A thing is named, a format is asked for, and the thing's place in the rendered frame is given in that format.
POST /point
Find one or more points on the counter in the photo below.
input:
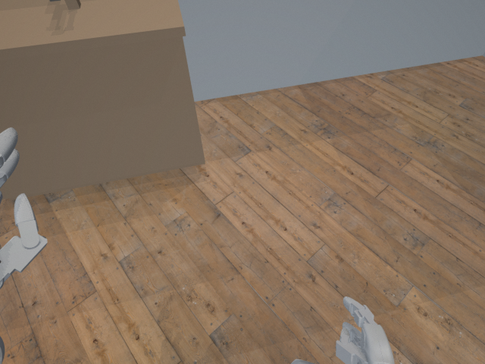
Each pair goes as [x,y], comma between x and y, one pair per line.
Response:
[97,90]

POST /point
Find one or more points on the robot right hand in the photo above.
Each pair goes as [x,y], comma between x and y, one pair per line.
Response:
[370,346]

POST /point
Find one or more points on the robot left hand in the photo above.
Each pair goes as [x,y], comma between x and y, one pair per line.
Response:
[18,252]

